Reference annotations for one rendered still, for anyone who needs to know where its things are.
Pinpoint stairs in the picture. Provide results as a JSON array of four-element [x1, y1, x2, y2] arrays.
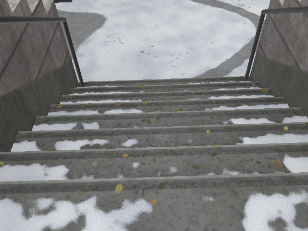
[[0, 76, 308, 182]]

